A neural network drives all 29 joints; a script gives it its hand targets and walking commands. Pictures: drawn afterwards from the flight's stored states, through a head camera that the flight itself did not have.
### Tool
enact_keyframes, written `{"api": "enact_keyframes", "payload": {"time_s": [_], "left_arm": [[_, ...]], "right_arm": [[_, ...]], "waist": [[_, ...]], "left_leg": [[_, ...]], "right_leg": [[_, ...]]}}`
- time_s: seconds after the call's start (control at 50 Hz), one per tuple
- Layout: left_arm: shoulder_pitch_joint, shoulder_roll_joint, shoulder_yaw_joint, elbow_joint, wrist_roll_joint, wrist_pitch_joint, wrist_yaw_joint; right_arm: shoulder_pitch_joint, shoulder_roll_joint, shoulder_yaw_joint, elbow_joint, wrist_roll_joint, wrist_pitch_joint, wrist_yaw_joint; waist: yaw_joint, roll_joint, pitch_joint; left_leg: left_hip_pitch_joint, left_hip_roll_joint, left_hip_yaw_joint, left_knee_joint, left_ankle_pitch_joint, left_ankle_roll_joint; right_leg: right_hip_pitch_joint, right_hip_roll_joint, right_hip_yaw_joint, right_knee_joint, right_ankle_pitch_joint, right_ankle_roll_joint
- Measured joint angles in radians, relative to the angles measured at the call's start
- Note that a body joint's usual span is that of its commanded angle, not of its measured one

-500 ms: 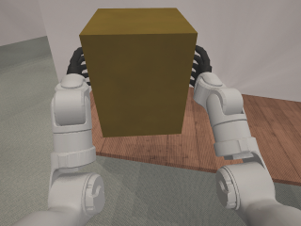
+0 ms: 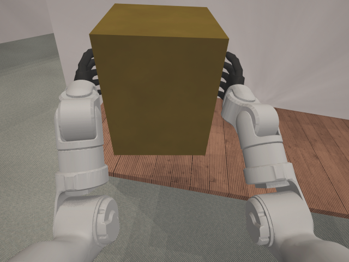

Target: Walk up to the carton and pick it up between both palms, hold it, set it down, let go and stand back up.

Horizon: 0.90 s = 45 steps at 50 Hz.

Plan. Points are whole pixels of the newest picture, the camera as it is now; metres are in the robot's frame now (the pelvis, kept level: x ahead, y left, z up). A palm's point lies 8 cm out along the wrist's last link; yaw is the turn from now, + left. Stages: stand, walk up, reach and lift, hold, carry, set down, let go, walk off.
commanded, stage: hold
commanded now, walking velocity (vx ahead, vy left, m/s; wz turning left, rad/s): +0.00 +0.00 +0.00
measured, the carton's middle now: (160, 80) +0.41 +0.02 +0.25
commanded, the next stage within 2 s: set down in 0.44 s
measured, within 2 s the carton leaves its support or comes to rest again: neither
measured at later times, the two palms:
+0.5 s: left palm (84, 91) +0.35 +0.16 +0.25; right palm (231, 93) +0.36 -0.12 +0.26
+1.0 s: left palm (102, 107) +0.40 +0.15 +0.18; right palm (224, 114) +0.40 -0.14 +0.18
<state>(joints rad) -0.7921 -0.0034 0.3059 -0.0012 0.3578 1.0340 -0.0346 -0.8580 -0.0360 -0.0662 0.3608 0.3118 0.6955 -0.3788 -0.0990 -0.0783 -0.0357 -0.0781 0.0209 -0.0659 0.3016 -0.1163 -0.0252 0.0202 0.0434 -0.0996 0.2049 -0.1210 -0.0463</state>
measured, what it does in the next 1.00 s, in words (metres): stands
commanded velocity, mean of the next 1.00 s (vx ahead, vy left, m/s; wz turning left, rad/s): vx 0.00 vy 0.00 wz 0.00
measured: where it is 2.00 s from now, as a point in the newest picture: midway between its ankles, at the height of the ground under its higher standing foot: outside the picture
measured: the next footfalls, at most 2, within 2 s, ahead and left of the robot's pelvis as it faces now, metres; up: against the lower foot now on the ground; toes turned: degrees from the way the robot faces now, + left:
none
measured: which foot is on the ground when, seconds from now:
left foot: down 0.00-1.00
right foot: down 0.00-1.00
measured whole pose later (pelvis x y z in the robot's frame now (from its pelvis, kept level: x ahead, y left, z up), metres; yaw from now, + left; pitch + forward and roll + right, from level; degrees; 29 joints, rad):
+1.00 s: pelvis +0.02 +0.00 +0.00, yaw +1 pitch -7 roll +0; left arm -0.66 -0.05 0.25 0.10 0.34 0.64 0.00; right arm -0.68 0.05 -0.16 0.49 0.02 0.16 -0.21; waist -0.08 -0.10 0.12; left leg -0.01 0.01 -0.07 0.24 -0.10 -0.02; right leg 0.09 0.03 -0.13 0.17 -0.13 -0.04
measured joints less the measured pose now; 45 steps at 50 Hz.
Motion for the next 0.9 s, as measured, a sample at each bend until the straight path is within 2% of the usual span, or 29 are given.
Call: {"api": "enact_keyframes", "payload": {"time_s": [0.24, 0.44, 0.52, 0.62, 0.78, 0.9], "left_arm": [[0.048, -0.001, -0.024, -0.082, 0.005, 0.026, -0.005], [0.059, -0.015, -0.033, -0.107, 0.011, 0.036, 0.005], [0.057, -0.026, -0.018, -0.122, 0.010, 0.013, 0.012], [0.017, -0.036, 0.008, -0.068, 0.028, -0.059, 0.005], [-0.035, -0.026, 0.035, 0.115, 0.048, -0.231, -0.041], [0.040, -0.028, -0.007, 0.134, 0.017, -0.338, -0.020]], "right_arm": [[0.045, 0.004, 0.024, -0.066, 0.018, 0.005, -0.015], [0.058, -0.006, 0.027, -0.084, 0.026, 0.005, -0.008], [0.051, -0.005, 0.030, -0.090, 0.007, -0.021, 0.004], [0.022, 0.021, -0.016, -0.048, -0.065, -0.108, 0.049], [-0.012, 0.072, -0.138, 0.107, -0.232, -0.330, 0.157], [0.070, 0.086, -0.142, 0.155, -0.300, -0.464, 0.192]], "waist": [[-0.006, -0.004, 0.004], [-0.008, -0.001, 0.020], [-0.012, -0.005, 0.047], [-0.013, -0.011, 0.073], [0.001, -0.018, 0.121], [0.011, -0.022, 0.151]], "left_leg": [[0.014, -0.006, -0.001, 0.000, -0.008, 0.004], [0.022, -0.008, 0.006, 0.000, -0.009, 0.008], [0.040, -0.010, 0.006, -0.008, -0.004, 0.009], [0.050, -0.013, 0.002, -0.012, 0.004, 0.009], [0.069, -0.017, -0.003, -0.038, 0.020, 0.008], [0.081, -0.017, -0.007, -0.067, 0.026, 0.005]], "right_leg": [[0.021, -0.005, -0.002, -0.012, -0.004, 0.005], [0.029, -0.008, 0.003, -0.013, -0.002, 0.009], [0.041, -0.010, 0.003, -0.008, -0.003, 0.009], [0.044, -0.014, -0.003, 0.006, -0.008, 0.008], [0.056, -0.019, -0.016, 0.004, -0.008, 0.007], [0.070, -0.019, -0.024, -0.024, -0.006, 0.004]]}}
